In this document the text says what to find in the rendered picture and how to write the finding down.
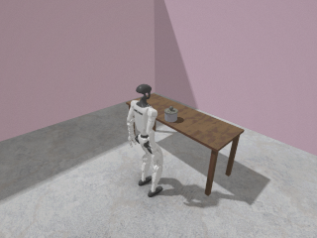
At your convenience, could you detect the right robot hand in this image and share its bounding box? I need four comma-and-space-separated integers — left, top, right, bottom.
152, 153, 161, 166

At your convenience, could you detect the robot left forearm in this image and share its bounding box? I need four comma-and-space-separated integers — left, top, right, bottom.
127, 120, 135, 137

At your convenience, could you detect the lid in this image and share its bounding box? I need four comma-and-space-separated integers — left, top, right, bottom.
164, 108, 178, 115

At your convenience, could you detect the pot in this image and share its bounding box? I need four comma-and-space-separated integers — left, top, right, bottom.
164, 113, 177, 122

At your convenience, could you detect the table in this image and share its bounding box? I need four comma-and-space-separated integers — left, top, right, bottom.
126, 93, 245, 196

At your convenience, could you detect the left robot hand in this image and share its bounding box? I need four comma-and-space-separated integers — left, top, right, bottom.
128, 135, 137, 147

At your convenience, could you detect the robot right shin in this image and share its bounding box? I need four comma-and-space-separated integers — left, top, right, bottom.
151, 166, 163, 192

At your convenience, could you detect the right robot upper arm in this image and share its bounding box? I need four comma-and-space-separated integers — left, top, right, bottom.
146, 107, 158, 136

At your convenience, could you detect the left robot upper arm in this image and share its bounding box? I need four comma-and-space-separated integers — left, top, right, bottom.
127, 100, 139, 124

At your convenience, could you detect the robot right forearm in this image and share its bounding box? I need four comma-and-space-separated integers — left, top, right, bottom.
148, 130, 158, 154

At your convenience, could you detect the robot left shin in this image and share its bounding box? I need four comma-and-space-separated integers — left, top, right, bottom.
141, 156, 151, 181

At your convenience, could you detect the robot shin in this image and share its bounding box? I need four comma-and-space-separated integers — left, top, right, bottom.
151, 166, 163, 192
141, 156, 151, 181

